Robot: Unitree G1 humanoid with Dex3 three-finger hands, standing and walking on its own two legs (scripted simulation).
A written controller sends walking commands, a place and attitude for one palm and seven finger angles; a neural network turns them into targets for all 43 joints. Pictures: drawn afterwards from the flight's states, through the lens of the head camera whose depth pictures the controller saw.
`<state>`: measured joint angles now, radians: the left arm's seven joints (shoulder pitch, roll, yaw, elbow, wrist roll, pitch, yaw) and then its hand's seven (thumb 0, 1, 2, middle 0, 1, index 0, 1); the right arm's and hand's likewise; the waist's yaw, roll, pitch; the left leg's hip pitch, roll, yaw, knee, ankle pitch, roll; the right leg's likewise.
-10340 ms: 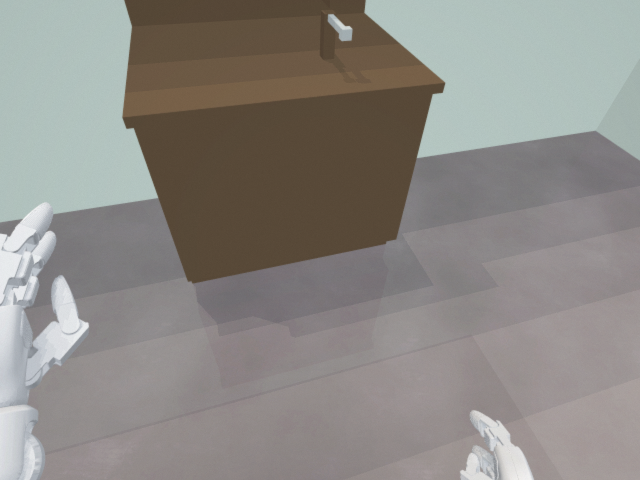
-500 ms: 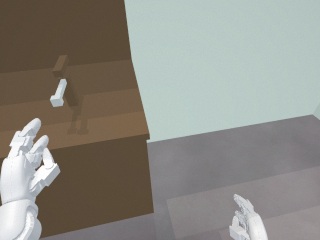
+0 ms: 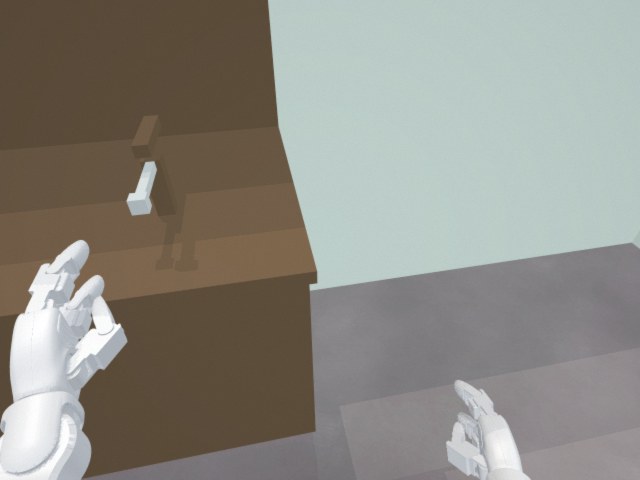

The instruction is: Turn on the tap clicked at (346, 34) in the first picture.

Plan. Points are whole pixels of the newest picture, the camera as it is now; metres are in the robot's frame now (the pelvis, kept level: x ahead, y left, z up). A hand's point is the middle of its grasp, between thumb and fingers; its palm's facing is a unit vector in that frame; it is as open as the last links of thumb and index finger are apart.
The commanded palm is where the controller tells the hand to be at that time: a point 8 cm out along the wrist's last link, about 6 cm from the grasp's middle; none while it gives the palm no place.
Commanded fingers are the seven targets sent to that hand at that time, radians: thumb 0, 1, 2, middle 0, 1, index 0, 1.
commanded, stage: turn the palm inward beside the body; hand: left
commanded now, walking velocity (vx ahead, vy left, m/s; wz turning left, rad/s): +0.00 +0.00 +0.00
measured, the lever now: (139, 203) +0.46 +0.38 +0.13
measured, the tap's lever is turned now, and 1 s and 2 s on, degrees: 0 0 0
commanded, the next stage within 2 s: reach beside the lever's end, fingers flat in 0.16 s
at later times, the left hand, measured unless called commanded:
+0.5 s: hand (115, 327) +0.20 +0.25 +0.16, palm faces +0.57 -0.82 -0.08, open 7.4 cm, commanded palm +0.16 +0.29 +0.16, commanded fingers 0.00 0.90 0.90 -0.20 -0.30 -0.20 -0.30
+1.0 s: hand (118, 290) +0.26 +0.29 +0.14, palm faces +0.59 -0.80 -0.09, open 7.5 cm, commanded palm +0.22 +0.32 +0.15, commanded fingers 0.00 0.90 0.90 -0.19 -0.25 -0.19 -0.25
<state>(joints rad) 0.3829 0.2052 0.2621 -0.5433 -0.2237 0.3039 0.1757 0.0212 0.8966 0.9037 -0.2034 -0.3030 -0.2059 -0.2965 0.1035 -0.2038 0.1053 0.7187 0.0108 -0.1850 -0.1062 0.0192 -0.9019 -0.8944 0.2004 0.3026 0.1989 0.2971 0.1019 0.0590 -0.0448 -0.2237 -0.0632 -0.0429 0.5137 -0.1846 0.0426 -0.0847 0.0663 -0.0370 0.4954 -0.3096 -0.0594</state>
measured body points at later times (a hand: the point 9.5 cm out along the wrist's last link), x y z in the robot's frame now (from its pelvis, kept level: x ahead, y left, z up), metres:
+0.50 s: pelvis +0.00 -0.02 +0.00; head -0.05 -0.04 +0.45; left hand +0.16 +0.29 +0.16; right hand +0.22 -0.22 -0.07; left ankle +0.06 +0.09 -0.73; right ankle -0.02 -0.08 -0.73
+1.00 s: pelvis +0.02 -0.03 +0.00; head -0.01 -0.05 +0.45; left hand +0.22 +0.33 +0.15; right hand +0.21 -0.27 -0.09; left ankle +0.06 +0.09 -0.73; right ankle -0.02 -0.08 -0.73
